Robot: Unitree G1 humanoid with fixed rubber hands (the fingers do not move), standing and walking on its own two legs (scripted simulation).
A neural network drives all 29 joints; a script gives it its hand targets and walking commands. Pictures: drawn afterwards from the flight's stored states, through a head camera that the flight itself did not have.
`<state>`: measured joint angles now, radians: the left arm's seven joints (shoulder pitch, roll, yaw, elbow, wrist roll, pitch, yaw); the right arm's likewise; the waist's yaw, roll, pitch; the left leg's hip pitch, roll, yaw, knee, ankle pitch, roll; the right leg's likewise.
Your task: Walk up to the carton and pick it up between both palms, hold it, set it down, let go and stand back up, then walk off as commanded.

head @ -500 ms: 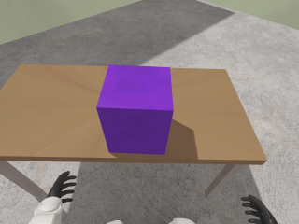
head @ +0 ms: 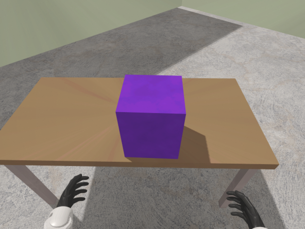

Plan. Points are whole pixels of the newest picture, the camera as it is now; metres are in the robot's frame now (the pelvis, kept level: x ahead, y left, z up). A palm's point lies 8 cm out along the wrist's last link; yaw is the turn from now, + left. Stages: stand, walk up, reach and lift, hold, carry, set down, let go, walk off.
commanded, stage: reach and lift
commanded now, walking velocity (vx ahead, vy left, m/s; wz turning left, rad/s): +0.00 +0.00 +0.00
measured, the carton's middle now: (152, 117) +0.52 +0.00 -0.04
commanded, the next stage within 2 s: none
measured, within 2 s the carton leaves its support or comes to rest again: neither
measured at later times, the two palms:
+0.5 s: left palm (74, 191) +0.25 +0.22 -0.03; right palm (240, 191) +0.22 -0.22 -0.01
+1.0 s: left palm (82, 162) +0.32 +0.21 +0.00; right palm (234, 170) +0.28 -0.22 -0.01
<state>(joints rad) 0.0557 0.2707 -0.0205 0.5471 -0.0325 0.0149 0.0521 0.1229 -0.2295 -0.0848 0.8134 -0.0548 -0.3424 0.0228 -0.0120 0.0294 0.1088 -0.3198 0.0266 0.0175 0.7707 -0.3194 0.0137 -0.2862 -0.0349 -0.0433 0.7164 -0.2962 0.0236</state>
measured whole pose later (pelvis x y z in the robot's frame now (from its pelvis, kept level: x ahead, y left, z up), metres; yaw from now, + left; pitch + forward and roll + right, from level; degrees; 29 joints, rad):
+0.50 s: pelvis +0.03 +0.01 +0.01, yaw -2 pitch -6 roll -2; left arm 0.07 0.26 -0.12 0.58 -0.11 -0.25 0.10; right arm 0.12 -0.22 -0.02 0.65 0.09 -0.38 0.04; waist 0.03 -0.02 0.08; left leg -0.28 0.01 0.02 0.73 -0.34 0.01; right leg -0.26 -0.03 -0.01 0.66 -0.30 0.03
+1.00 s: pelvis +0.08 +0.00 +0.02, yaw -2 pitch -2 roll -1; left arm 0.06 0.23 -0.08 0.51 -0.19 -0.37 0.04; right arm 0.12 -0.22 0.03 0.65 0.17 -0.49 -0.02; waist 0.03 -0.01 0.08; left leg -0.24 0.01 0.02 0.64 -0.37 0.01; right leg -0.22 -0.03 -0.01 0.59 -0.34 0.04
